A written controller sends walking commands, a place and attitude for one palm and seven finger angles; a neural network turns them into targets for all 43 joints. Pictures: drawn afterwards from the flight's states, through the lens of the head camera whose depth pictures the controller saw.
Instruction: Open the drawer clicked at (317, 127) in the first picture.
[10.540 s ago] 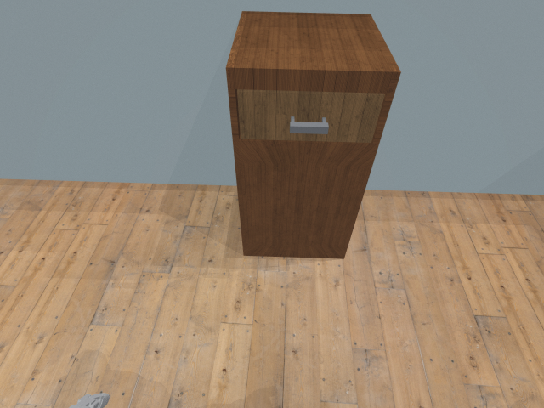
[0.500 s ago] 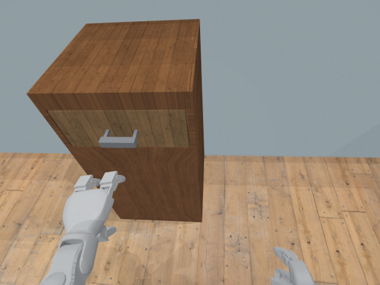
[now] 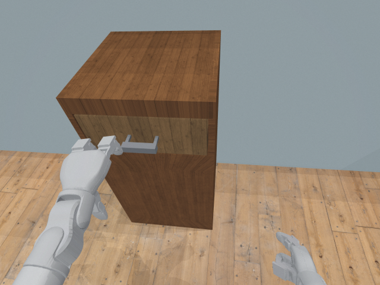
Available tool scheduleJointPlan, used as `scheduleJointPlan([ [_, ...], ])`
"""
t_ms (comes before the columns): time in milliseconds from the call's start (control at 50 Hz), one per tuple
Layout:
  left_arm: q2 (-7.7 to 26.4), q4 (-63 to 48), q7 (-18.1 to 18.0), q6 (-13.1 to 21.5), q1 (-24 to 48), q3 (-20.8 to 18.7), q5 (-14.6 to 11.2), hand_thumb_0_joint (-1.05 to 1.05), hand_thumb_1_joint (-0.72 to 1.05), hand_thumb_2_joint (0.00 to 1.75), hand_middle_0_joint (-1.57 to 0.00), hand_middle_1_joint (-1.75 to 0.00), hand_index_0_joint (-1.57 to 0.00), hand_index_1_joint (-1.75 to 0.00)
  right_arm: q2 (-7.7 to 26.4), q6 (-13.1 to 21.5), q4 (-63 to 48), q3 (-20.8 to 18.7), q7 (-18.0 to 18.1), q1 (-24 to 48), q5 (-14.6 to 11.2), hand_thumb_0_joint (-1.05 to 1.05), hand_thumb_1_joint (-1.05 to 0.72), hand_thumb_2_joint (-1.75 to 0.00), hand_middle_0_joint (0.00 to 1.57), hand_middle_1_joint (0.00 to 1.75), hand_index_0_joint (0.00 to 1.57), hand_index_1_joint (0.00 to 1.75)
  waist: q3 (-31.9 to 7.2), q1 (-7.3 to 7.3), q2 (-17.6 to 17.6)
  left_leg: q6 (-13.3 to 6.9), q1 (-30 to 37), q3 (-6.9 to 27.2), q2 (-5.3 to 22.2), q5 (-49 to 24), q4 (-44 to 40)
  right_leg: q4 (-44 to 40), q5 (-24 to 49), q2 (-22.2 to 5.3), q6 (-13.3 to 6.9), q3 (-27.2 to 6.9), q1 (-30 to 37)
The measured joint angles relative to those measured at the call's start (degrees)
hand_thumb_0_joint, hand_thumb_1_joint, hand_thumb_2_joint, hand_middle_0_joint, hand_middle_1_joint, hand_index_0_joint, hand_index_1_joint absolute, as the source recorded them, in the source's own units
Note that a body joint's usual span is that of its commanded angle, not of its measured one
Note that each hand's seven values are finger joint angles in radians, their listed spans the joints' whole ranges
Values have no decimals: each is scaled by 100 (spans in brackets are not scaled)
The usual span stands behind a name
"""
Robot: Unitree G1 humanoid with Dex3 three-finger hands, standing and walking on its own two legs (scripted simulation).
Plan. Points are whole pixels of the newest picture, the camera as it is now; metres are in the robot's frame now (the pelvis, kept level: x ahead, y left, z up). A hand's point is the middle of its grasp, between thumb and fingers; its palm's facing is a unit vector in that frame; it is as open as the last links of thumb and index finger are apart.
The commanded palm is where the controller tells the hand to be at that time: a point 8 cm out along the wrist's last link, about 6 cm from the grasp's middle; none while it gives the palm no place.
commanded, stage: raise the hand with hooked fingers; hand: left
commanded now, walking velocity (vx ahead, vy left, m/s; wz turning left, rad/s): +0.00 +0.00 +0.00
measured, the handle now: (141, 142) +0.51 +0.23 -0.04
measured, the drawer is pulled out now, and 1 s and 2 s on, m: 0.00 0.00 0.00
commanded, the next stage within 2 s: move the hooked fingers above the handle in 0.50 s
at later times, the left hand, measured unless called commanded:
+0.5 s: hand (102, 176) +0.30 +0.23 +0.08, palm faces +0.06 -0.09 -0.99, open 13.8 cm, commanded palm +0.28 +0.23 +0.14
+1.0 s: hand (114, 165) +0.34 +0.22 +0.06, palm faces +0.01 -0.07 -1.00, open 13.8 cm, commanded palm +0.32 +0.23 +0.12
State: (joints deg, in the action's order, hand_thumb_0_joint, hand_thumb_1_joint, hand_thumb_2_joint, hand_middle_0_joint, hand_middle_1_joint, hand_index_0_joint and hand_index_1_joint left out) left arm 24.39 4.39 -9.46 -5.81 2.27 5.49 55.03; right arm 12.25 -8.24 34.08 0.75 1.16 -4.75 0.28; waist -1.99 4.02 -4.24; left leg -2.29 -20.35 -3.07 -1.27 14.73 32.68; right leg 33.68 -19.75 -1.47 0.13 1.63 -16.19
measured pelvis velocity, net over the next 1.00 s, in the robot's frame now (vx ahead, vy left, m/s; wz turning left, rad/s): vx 0.00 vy -0.02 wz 0.01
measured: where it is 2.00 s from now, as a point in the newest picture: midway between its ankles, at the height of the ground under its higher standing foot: outside the picture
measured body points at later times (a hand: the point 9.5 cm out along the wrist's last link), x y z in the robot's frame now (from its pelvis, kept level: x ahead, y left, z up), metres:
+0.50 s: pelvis +0.00 -0.01 +0.01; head +0.03 -0.04 +0.45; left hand +0.29 +0.23 +0.13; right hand +0.17 -0.24 -0.12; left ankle +0.02 +0.09 -0.73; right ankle -0.02 -0.12 -0.73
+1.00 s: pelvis +0.00 -0.02 +0.00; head +0.04 -0.05 +0.45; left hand +0.33 +0.22 +0.12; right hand +0.17 -0.26 -0.12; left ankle +0.02 +0.09 -0.73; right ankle -0.02 -0.12 -0.73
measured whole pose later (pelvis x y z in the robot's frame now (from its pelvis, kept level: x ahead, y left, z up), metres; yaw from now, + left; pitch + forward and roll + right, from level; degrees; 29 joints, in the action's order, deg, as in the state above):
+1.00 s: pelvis +0.00 -0.02 +0.00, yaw +1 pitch +5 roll +0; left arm 26.4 18.1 -8.1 3.1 13.2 3.5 54.7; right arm 14.5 -7.6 37.2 -1.3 2.2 -8.5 -0.6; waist -2.1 2.8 -3.9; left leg -0.7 -23.1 -1.5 -0.2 13.8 31.8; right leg 33.1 -19.5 -0.2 -1.6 3.1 -18.8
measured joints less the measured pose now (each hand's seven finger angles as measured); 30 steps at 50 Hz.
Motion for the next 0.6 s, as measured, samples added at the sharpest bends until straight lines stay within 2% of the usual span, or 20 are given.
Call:
scheduleJointPlan([
  [140,223,203,469,212,421,-99,-123,0,-48,31,-32,-119,-32,-120,14,-20,77,72,32,-101,-17,1,-90,-90,20,30,21,30,125,17,-17,-1,167,67,-12,-129,-240,-296,138,3,1,68,213],
  [260,250,92,620,514,292,-245,-240,0,-49,31,-32,-120,-32,-120,139,-28,129,-33,-23,-275,-11,1,-90,-90,20,30,21,30,150,-20,-59,3,195,61,-2,-191,-365,-437,216,17,-1,59,240],
  [440,218,-3,289,842,55,-281,-169,0,-49,30,-32,-120,-32,-120,268,-1,223,-183,-31,-409,-4,1,-90,-90,20,30,20,30,196,-7,-29,40,88,69,24,-229,-376,-382,215,44,-43,64,102],
  [520,213,37,104,781,89,-308,-178,0,-49,30,-32,-120,-32,-120,268,14,274,-218,-25,-391,-27,1,-90,-90,20,30,20,30,146,-7,-43,65,63,89,39,-227,-358,-352,200,60,-67,82,75],
  [600,186,167,95,597,165,-277,-203,0,-49,30,-32,-120,-32,-120,252,9,280,-199,-18,-328,-66,1,-90,-90,20,30,20,30,94,-24,-63,86,83,94,52,-230,-371,-336,188,74,-88,84,82],
])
